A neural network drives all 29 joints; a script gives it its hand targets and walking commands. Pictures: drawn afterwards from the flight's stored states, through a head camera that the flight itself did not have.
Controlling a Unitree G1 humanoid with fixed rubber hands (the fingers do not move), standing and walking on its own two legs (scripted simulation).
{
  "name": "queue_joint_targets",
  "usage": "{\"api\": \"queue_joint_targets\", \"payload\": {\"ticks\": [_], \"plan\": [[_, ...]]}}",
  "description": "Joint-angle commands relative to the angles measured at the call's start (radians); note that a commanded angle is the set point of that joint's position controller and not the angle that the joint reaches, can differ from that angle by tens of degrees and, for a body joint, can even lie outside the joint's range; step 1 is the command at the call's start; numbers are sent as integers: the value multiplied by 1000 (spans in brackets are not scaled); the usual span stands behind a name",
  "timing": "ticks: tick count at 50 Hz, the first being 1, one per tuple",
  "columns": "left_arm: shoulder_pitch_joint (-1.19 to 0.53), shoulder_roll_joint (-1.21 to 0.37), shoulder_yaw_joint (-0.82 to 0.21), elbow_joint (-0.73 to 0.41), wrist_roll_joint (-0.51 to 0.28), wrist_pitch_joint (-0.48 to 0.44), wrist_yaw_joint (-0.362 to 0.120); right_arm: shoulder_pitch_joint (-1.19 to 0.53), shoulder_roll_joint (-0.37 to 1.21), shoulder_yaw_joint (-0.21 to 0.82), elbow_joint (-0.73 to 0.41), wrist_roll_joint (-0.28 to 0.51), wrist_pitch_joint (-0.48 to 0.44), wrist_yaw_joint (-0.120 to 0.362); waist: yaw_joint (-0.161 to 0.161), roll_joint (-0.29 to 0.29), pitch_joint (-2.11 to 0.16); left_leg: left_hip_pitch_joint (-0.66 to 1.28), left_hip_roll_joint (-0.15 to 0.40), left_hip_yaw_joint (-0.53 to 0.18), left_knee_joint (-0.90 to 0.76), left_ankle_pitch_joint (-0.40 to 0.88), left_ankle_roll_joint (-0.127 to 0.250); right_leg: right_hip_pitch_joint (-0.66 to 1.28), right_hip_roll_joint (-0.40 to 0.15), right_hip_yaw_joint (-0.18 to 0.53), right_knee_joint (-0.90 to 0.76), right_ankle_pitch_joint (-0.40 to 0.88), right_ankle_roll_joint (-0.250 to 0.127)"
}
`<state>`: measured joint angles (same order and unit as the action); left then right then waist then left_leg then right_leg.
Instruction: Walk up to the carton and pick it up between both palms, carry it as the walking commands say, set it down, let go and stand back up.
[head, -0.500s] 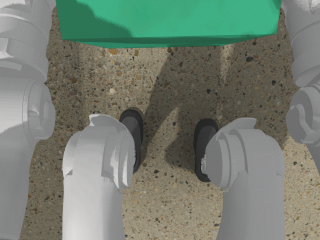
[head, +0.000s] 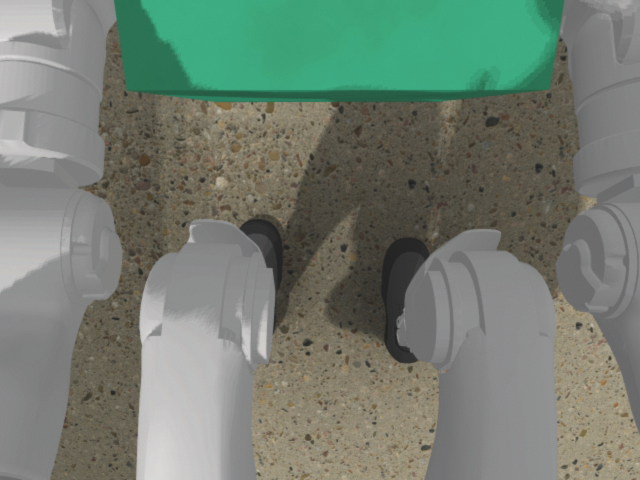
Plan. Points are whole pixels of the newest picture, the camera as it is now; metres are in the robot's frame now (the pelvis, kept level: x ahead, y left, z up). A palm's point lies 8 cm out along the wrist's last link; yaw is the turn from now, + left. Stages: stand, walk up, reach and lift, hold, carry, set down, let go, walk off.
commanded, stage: reach and lift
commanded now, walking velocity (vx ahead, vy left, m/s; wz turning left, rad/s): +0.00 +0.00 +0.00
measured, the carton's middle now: out of the picture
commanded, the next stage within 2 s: none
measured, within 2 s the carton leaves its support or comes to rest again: neither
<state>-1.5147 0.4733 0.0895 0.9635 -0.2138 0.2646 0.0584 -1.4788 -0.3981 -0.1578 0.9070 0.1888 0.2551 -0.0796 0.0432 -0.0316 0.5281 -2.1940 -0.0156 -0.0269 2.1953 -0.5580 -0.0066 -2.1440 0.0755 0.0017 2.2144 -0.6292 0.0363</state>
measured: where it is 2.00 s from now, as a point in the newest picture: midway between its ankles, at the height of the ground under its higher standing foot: (331, 311)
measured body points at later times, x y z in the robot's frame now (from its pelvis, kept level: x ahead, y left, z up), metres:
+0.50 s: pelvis +0.00 +0.00 +0.05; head +0.38 +0.03 +0.27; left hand +0.56 +0.24 -0.12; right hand +0.59 -0.15 -0.11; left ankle +0.12 +0.12 -0.34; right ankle +0.11 -0.12 -0.34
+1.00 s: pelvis -0.02 +0.00 +0.09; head +0.35 +0.03 +0.33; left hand +0.54 +0.23 -0.05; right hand +0.57 -0.16 -0.03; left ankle +0.12 +0.12 -0.34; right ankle +0.11 -0.12 -0.34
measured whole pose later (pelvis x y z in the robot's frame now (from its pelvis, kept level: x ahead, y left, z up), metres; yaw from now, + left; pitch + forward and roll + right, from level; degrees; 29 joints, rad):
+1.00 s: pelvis -0.02 +0.00 +0.09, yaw +1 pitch +30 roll -2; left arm -1.47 0.38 0.31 0.71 -0.03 0.46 0.02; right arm -1.47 -0.34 -0.34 0.69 0.03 0.46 -0.01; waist 0.04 -0.02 0.52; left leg -1.93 -0.07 -0.07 1.87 -0.46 -0.04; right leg -1.88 0.10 0.02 1.88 -0.53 0.04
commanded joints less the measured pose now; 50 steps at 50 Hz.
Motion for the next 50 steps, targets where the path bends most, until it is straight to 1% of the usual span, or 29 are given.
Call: {"api": "queue_joint_targets", "payload": {"ticks": [1,3,6,8,9,11,13,15,16,18,20,22,24,26,29,32,34,38,43,46,50], "plan": [[-756,-859,-286,-430,-119,-44,-226,-805,880,322,-405,115,-36,209,12,47,-1963,966,-51,90,-137,541,10,638,48,-90,-167,452,-31],[-726,-869,-258,-360,-97,-32,-227,-802,882,294,-352,92,-27,216,11,41,-1847,902,-50,89,-165,452,13,583,45,-93,-190,372,-31],[-654,-907,-200,-219,-40,-8,-245,-756,889,236,-236,41,-9,239,6,46,-1635,806,-46,87,-207,315,17,478,37,-100,-223,245,-35],[-624,-926,-162,-172,-5,7,-263,-709,910,194,-172,3,8,259,0,47,-1554,766,-44,87,-225,264,18,447,35,-104,-239,200,-37],[-622,-933,-151,-177,5,11,-272,-690,928,181,-159,-8,16,269,-2,45,-1555,763,-45,87,-230,264,18,449,35,-105,-243,201,-37],[-648,-942,-156,-249,-2,14,-283,-685,964,189,-200,-3,26,280,-1,38,-1676,812,-49,88,-225,335,17,503,39,-107,-245,269,-35],[-665,-953,-159,-282,-6,22,-290,-690,988,193,-214,1,38,287,5,35,-1755,834,-50,90,-230,361,17,528,41,-106,-253,295,-34],[-672,-966,-183,-316,-14,36,-297,-705,995,213,-256,10,48,291,7,40,-1847,866,-54,92,-237,385,14,573,44,-105,-259,322,-33],[-657,-975,-185,-293,-9,46,-302,-702,994,217,-243,8,56,293,6,41,-1833,855,-54,94,-244,369,12,573,44,-105,-266,311,-35],[-667,-982,-223,-393,-36,51,-300,-734,995,261,-362,38,58,286,5,46,-2015,948,-65,94,-236,482,9,673,51,-103,-263,422,-34],[-710,-971,-254,-478,-67,55,-290,-760,989,295,-435,66,64,276,2,47,-2173,1029,-70,93,-230,565,6,747,58,-100,-262,497,-32],[-736,-964,-278,-537,-85,60,-279,-765,988,315,-473,79,71,265,-3,53,-2249,1073,-74,90,-239,613,1,780,64,-97,-269,537,-31],[-722,-969,-290,-554,-89,65,-270,-762,979,322,-497,80,73,256,-11,60,-2274,1099,-77,85,-252,635,-3,786,68,-97,-282,547,-33],[-688,-982,-284,-525,-80,70,-266,-752,972,316,-491,70,73,252,-19,62,-2235,1090,-78,82,-270,618,-5,765,69,-98,-301,526,-35],[-633,-1004,-246,-438,-45,77,-273,-729,976,284,-439,37,77,258,-27,50,-2108,1016,-79,85,-303,525,-3,719,67,-100,-334,453,-37],[-605,-1020,-202,-373,-5,85,-290,-707,996,250,-379,1,88,273,-28,39,-2010,945,-80,92,-336,427,1,686,62,-103,-366,374,-37],[-605,-1027,-184,-358,14,92,-301,-695,1018,236,-350,-13,98,285,-24,36,-1991,927,-81,94,-355,387,3,677,61,-105,-384,339,-36],[-635,-1036,-187,-402,22,110,-315,-699,1063,247,-355,-5,122,305,-9,39,-2093,976,-84,100,-383,388,4,721,64,-108,-412,344,-32],[-672,-1041,-216,-486,6,133,-315,-737,1090,286,-428,30,144,310,8,48,-2265,1056,-92,107,-415,433,2,800,72,-103,-444,389,-26],[-687,-1045,-233,-523,-5,142,-314,-748,1095,296,-462,38,154,308,4,48,-2327,1082,-97,108,-437,443,2,838,76,-100,-468,405,-25],[-678,-1067,-237,-517,-4,152,-320,-733,1096,286,-454,23,165,310,-14,46,-2328,1085,-101,108,-470,417,0,856,77,-99,-504,387,-27]]}}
